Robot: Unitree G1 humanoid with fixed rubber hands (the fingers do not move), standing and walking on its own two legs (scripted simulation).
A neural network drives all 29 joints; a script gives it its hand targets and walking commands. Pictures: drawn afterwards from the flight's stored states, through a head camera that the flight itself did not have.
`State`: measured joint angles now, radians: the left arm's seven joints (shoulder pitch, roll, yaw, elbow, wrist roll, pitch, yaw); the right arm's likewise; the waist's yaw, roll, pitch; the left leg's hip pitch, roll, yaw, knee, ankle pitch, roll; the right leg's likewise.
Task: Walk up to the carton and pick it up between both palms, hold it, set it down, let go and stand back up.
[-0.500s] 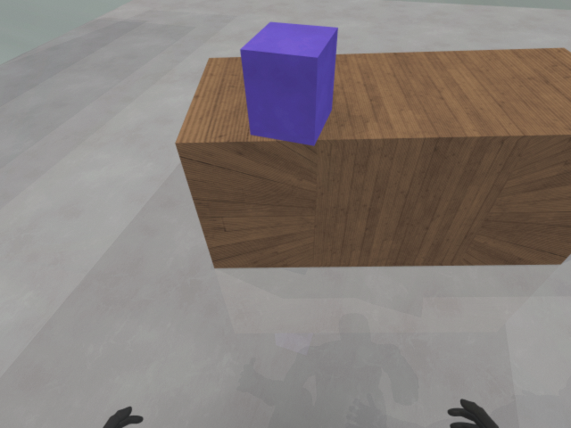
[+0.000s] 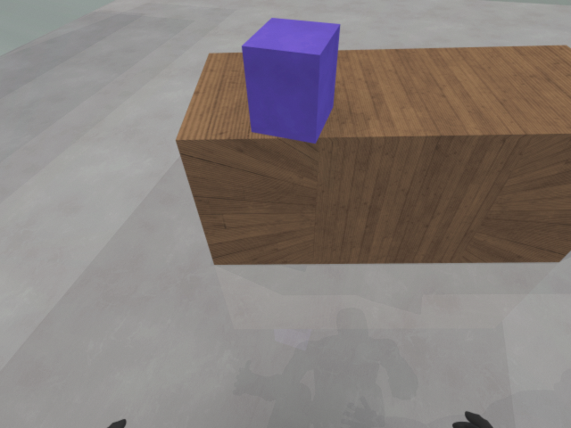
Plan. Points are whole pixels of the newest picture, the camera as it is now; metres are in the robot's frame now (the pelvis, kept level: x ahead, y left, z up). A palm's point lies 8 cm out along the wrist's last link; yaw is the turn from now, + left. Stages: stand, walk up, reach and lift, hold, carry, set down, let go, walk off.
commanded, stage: stand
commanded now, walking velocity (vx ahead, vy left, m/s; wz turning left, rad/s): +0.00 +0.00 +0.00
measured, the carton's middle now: (293, 80) +0.99 -0.01 +0.01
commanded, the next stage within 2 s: walk up in 0.78 s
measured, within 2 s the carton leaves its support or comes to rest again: neither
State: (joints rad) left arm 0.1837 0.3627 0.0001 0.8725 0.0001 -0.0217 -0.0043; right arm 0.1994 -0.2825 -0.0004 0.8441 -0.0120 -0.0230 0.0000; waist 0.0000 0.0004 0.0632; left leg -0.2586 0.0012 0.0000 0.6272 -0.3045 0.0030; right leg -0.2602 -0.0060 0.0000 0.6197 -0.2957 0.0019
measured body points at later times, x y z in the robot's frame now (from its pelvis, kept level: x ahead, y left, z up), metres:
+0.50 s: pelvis +0.00 +0.00 +0.01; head +0.00 +0.00 +0.46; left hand +0.11 +0.30 -0.11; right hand +0.09 -0.27 -0.12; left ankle +0.02 +0.12 -0.73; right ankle +0.03 -0.12 -0.73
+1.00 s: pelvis +0.01 +0.00 +0.01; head +0.01 +0.00 +0.46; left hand +0.11 +0.30 -0.11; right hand +0.09 -0.28 -0.12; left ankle +0.02 +0.12 -0.72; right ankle +0.03 -0.12 -0.72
